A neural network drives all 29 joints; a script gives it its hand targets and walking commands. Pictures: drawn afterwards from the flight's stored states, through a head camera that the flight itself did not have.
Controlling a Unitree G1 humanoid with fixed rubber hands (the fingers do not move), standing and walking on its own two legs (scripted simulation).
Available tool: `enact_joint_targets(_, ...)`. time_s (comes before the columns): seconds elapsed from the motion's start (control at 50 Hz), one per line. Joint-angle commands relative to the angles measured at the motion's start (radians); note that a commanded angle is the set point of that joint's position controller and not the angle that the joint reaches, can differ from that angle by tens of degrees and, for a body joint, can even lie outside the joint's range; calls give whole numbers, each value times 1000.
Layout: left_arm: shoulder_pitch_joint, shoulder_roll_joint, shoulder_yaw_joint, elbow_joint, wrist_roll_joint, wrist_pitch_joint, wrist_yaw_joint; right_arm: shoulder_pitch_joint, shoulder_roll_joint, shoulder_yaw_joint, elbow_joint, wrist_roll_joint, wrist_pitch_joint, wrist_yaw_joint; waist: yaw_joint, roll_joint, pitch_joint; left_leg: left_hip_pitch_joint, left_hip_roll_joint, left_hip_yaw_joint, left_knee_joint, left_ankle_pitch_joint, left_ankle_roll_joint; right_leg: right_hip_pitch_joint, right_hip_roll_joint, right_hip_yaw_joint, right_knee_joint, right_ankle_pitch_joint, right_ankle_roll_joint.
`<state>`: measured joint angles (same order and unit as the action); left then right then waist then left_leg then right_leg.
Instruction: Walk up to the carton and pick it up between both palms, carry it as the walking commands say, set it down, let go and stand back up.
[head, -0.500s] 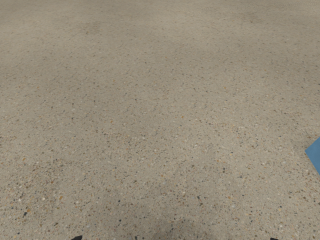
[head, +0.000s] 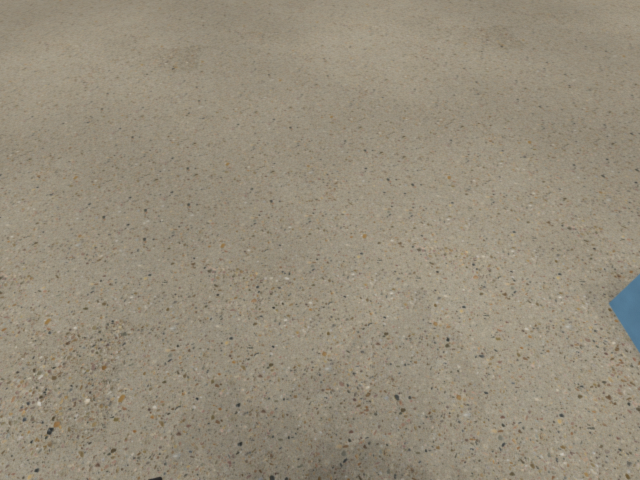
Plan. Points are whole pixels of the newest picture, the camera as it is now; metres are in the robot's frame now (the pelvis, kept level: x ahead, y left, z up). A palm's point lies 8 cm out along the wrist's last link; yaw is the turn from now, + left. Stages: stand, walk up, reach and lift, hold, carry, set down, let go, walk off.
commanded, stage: stand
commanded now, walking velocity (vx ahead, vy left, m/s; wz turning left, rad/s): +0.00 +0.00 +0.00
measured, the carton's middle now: out of the picture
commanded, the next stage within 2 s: walk up in 0.54 s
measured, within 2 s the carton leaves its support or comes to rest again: neither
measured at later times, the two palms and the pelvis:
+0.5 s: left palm out of the picture +0.08 +0.28 -0.12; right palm out of the picture +0.08 -0.29 -0.12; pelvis +0.00 +0.00 +0.00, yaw +0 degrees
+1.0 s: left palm out of the picture +0.07 +0.25 -0.15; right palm out of the picture +0.03 -0.28 -0.15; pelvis -0.01 +0.00 -0.02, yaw -8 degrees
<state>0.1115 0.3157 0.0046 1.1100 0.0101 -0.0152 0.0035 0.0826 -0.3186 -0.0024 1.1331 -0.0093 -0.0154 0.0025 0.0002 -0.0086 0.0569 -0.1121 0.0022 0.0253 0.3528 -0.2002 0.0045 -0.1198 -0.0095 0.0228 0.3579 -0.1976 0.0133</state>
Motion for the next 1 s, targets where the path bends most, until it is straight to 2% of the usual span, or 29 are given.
enact_joint_targets(0.0, -42, 217, 37, -67, -1, -23, 12, -52, -219, -41, -70, 1, -21, -11, 0, 2, -83, 26, 131, -96, -62, 132, 24, -5, -113, 81, -59, 153, -40)
enact_joint_targets(0.7, -41, 223, 37, -66, -1, -21, 13, -45, -225, -43, -70, 1, -22, -12, 0, 4, -85, 45, 135, -89, -75, 168, 22, 7, -117, 82, -70, 193, -37)
enact_joint_targets(0.72, -26, 152, 86, -97, -7, 15, -12, 166, -180, -75, -37, -27, 21, -43, -57, -38, -42, 53, 216, -183, -33, -205, 68, -149, -79, -12, 111, -153, -30)
enact_joint_targets(0.74, 30, 137, 64, -100, 2, 28, -18, 67, -185, -80, -95, -27, 36, -48, -23, 115, 17, 69, 224, -22, 40, 74, 55, -260, -55, 44, 141, 154, -33)
enact_joint_targets(0.78, 21, 140, 78, -131, -2, 33, -11, 101, -157, -84, -152, -20, 42, -53, -28, 75, -54, -9, 215, -3, 139, 322, 51, -207, -64, 50, 227, 233, -42)
enact_joint_targets(0.8, 26, 139, 82, -149, 1, 33, -6, 104, -153, -84, -161, -28, 43, -54, -28, 48, -100, 13, 222, -2, 168, 350, 49, -215, -66, 57, 232, 215, -46)
enact_joint_targets(0.84, 84, 139, 84, -158, 6, 43, -7, 79, -152, -93, -201, -23, 48, -52, -22, 13, -139, 17, 221, 25, 240, 300, 49, -215, -89, 120, 208, 210, -67)
enact_joint_targets(0.88, 99, 157, 92, -180, 9, 51, -4, 47, -120, -86, -240, -20, 58, -48, -5, -68, -102, -74, 145, 74, 312, 163, 11, -195, -138, 241, 108, 270, -105)
enact_joint_targets(0.92, 151, 198, 103, -186, 18, 52, 0, -1, -70, -77, -277, -13, 67, -47, 39, -208, -55, -265, 25, 66, 444, -319, -32, -121, -247, 511, -19, 411, -186)
enact_joint_targets(0.94, 173, 209, 110, -191, 20, 50, 6, 2, -61, -74, -285, -11, 66, -47, 48, -227, -68, -317, 29, 12, 532, -395, -35, -92, -288, 577, -30, 449, -218)
enact_joint_targets(0.96, 152, 201, 113, -203, 15, 47, 16, 33, -60, -69, -281, -7, 60, -47, 24, -204, -96, -319, 46, -34, 554, -391, -30, -71, -282, 551, 1, 468, -218)
enact_joint_targets(0.98, 118, 184, 113, -218, 13, 46, 21, 56, -54, -61, -280, -5, 50, -47, 0, -186, -113, -295, 52, -52, 506, -364, -25, -71, -249, 501, 27, 483, -196)
